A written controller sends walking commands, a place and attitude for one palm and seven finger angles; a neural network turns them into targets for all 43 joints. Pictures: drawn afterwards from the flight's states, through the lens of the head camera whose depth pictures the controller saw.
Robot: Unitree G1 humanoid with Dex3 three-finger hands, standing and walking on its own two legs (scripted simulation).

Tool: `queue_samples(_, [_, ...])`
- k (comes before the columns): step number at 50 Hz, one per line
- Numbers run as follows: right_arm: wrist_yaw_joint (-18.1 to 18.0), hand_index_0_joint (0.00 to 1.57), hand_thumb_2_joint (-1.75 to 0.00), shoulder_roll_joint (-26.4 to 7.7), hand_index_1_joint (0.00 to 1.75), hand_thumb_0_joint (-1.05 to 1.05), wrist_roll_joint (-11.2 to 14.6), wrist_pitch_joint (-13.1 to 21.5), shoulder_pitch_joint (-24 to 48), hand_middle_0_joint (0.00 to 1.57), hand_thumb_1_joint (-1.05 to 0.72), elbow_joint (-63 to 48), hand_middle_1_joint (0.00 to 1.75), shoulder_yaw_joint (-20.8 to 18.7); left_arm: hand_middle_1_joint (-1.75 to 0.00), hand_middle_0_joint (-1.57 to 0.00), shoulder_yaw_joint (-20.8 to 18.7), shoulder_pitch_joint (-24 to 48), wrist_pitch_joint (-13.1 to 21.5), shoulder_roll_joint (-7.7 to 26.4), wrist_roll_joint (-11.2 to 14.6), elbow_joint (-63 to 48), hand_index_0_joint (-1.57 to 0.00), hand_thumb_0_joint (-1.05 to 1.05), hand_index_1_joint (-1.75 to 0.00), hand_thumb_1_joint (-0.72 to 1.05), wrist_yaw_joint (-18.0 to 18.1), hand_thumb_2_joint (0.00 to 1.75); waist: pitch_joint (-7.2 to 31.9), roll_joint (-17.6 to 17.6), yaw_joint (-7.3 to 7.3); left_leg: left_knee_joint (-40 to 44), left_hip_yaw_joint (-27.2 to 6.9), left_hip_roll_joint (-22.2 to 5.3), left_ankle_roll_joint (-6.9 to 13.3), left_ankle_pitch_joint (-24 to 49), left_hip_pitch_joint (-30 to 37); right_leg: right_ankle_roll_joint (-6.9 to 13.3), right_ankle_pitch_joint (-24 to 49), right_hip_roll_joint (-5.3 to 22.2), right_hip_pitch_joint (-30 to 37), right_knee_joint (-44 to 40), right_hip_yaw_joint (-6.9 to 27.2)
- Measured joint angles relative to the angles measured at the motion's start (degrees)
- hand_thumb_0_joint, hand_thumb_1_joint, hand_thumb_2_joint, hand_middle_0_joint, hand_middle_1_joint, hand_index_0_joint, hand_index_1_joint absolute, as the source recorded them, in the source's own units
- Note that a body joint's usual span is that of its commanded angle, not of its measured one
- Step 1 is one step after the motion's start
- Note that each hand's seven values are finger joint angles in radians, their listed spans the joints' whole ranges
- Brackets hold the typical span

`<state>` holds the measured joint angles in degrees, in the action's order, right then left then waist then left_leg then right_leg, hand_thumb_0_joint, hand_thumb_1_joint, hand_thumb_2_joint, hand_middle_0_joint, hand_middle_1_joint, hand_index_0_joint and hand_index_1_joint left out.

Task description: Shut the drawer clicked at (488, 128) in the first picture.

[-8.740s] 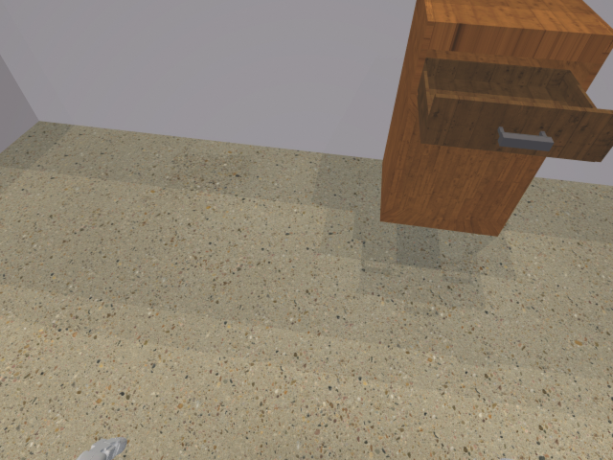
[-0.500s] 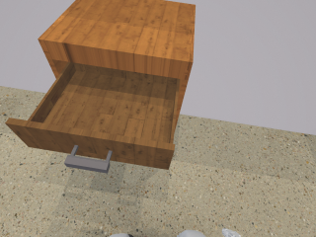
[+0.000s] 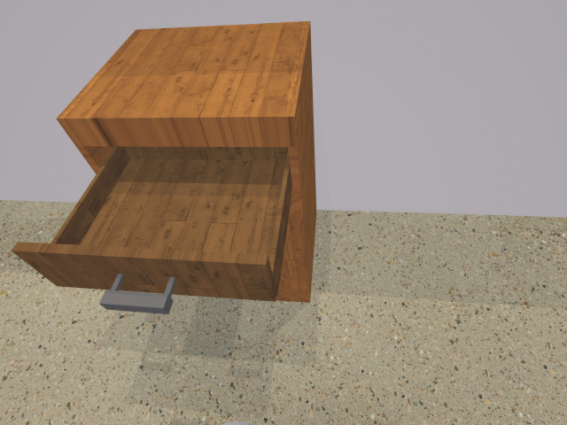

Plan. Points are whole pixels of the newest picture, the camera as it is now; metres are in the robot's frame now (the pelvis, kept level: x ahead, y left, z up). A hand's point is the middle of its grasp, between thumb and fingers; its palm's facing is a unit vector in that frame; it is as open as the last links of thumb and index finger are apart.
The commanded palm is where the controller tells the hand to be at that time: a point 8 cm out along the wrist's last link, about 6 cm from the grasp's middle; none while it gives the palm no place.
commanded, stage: come to a stop and stand still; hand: left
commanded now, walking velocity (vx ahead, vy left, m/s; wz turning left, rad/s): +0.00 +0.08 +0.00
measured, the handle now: (141, 291) +0.34 +0.30 -0.08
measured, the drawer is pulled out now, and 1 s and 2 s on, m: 0.29 0.29 0.29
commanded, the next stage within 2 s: look again from close up in 0.56 s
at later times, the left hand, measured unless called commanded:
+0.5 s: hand out of the picture +0.01 +0.22 -0.19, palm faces +0.08 -0.98 -0.18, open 7.4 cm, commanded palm none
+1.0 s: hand out of the picture +0.05 +0.25 -0.19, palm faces -0.02 -0.96 -0.27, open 7.4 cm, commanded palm none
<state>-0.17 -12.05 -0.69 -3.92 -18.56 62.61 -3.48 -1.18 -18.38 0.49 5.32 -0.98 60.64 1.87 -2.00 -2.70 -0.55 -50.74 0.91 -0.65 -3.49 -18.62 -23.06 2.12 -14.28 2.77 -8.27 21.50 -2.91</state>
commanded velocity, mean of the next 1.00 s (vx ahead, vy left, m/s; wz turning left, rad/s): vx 0.00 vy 0.00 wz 0.00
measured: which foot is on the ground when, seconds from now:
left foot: up 0.00-0.20, down 0.22-1.00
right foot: down 0.00-1.00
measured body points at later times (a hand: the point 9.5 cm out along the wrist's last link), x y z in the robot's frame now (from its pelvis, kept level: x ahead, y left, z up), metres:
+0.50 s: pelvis +0.01 +0.05 -0.01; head +0.02 +0.05 +0.44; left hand +0.01 +0.27 -0.17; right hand +0.10 -0.16 -0.16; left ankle -0.01 +0.17 -0.75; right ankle -0.03 -0.09 -0.75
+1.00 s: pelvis +0.01 +0.05 -0.02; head +0.03 +0.04 +0.43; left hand +0.05 +0.30 -0.17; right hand +0.03 -0.19 -0.18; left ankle -0.01 +0.17 -0.75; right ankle -0.03 -0.09 -0.75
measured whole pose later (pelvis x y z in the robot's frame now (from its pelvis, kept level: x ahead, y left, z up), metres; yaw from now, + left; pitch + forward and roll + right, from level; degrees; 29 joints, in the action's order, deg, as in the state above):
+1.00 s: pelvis +0.01 +0.05 -0.02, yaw +0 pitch -1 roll +0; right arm -0.8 -12.1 -0.5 -1.1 -13.9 59.9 -0.2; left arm 0.6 -13.1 -0.2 12.1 -0.5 58.4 2.5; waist -3.3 -0.8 0.8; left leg -32.6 3.1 -1.5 -0.4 -18.7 -13.1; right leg -1.9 -20.9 3.6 -10.9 32.6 -2.2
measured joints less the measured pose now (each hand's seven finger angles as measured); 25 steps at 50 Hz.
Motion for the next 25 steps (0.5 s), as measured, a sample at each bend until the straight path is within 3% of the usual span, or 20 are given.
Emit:
queue_samples(3, [-0.4, 0.2, -0.9, -0.1, 0.29, 0.01, 0.1, -0.5, 0.9, 0.2, -0.91, 0.0, 0.3, 0.1, -0.3, -0.2, -0.4, -0.1, 0.3, 0.0, -0.2, 0.1, -0.21, 0.01, -0.3, 0.91, 0.5, 0.89, -1.1, 0.3, -0.88, 0.8, 0.2, 0.1, -0.3, -2.5, 0.8, -0.1, -0.7, 0.5, -0.5, 1.1, -0.5])
queue_samples(7, [-0.7, 0.2, -0.9, -0.1, 0.29, 0.01, 0.6, 0.0, 4.0, 0.2, -0.91, -1.0, 0.3, 0.4, -0.3, -0.2, -0.7, -0.8, -0.1, 0.6, -0.6, 1.0, -0.21, 0.01, -0.3, 0.91, 0.7, 0.89, -1.7, 1.4, -2.01, 8.3, 0.8, 0.1, 0.2, -4.1, 3.8, -0.8, -1.8, 1.3, -1.0, 2.9, -0.3])
queue_samples(11, [-0.9, 0.2, -0.9, 0.3, 0.29, 0.01, 0.8, 2.0, 7.0, 0.2, -0.91, -2.7, 0.3, 0.9, -0.3, -0.2, -0.8, -1.4, -1.0, 1.7, -0.3, 2.7, -0.21, 0.01, -0.3, 0.91, 0.5, 0.89, -1.1, 1.8, -2.0, 22.7, 1.4, -0.5, 1.1, 6.2, 10.2, -2.2, -4.3, 1.0, -2.1, 7.0, -0.2])
queue_samples(12, [-1.1, 0.2, -0.9, 0.2, 0.29, 0.01, 0.7, 2.8, 7.4, 0.2, -0.91, -3.0, 0.3, 1.1, -0.3, -0.2, -0.8, -1.4, -1.2, 1.8, -0.1, 3.0, -0.21, 0.01, -0.3, 0.91, 0.5, 0.89, -0.6, 1.1, -1.78, 24.5, 1.1, -1.2, 1.5, 5.2, 11.4, -2.6, -5.3, 0.3, -2.6, 8.6, -0.7])
queue_samples(18, [-1.8, 0.2, -0.9, 3.4, 0.29, 0.01, 0.4, 3.5, 10.0, 0.2, -0.91, -2.4, 0.3, 2.7, -0.3, -0.2, -0.5, 1.1, -1.8, 3.7, 0.2, 3.9, -0.2, 0.01, -0.29, 0.91, 0.5, 0.89, 0.0, 4.2, -2.84, 22.9, 1.7, -0.3, 2.6, 2.0, 12.6, -3.8, -6.0, 1.1, -0.7, 8.6, 0.0])
queue_samples(25, [-2.1, 0.2, -0.89, 4.4, 0.3, 0.0, 0.9, 4.1, 10.7, 0.2, -0.92, -2.2, 0.3, 2.9, -0.3, -0.2, 0.4, 3.6, -1.0, 2.8, 0.2, 4.0, -0.2, 0.01, -0.29, 0.91, 0.1, 0.89, 0.3, 3.3, -1.56, 24.9, 2.0, -0.5, 3.0, 2.9, 13.8, -4.1, -3.6, 0.8, 1.3, 4.3, 0.2])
